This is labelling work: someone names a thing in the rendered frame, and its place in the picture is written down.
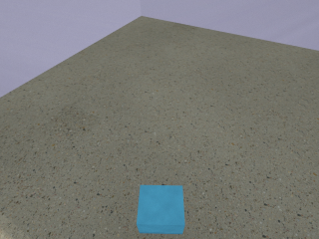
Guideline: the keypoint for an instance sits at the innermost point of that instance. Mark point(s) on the carton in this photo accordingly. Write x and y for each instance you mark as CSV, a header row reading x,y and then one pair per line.
x,y
161,209

